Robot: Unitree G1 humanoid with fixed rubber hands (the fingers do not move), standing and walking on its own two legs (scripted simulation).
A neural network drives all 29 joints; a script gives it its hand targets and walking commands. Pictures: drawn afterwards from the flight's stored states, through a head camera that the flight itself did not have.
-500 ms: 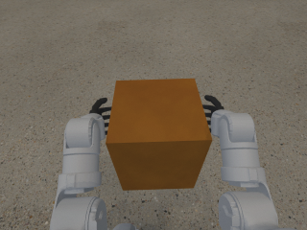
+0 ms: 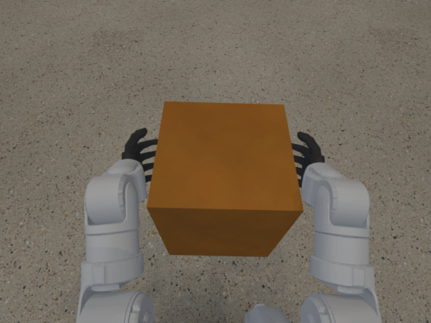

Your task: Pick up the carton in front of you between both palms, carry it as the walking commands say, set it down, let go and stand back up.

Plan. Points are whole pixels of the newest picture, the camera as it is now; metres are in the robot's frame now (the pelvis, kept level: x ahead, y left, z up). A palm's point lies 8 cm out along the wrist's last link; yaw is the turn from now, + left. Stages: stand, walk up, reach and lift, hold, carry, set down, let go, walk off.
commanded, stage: carry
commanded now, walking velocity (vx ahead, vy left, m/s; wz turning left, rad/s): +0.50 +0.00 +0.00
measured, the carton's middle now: (221, 187) +0.36 -0.02 +0.01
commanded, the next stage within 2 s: none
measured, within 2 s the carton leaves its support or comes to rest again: neither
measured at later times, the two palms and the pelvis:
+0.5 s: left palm (157, 92) +0.57 +0.11 +0.07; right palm (290, 84) +0.59 -0.19 +0.07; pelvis +0.32 -0.06 +0.00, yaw +4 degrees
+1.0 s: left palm (154, 26) +0.82 +0.13 +0.08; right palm (265, 25) +0.82 -0.17 +0.08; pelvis +0.55 -0.02 -0.01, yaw +1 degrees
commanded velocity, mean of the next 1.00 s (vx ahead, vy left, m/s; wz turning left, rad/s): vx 0.24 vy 0.00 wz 0.00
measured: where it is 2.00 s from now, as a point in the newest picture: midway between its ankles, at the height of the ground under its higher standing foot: (215, 233)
